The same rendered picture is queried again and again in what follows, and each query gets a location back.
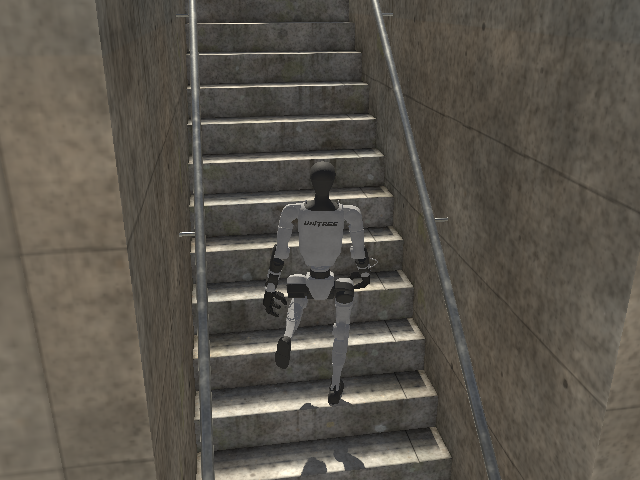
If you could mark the robot right forearm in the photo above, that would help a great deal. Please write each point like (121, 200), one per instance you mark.
(363, 264)

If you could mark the right robot upper arm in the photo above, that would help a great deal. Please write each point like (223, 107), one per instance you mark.
(352, 215)

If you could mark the robot torso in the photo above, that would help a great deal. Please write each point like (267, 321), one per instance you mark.
(320, 242)

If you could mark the robot right hand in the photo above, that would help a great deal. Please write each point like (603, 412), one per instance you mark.
(363, 284)

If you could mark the robot left hand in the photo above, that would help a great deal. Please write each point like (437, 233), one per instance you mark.
(268, 302)

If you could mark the robot left forearm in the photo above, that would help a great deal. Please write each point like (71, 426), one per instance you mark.
(274, 272)

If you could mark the left robot upper arm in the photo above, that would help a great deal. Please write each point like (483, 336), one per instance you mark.
(289, 213)

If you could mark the robot left shin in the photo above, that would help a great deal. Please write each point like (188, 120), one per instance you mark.
(293, 319)

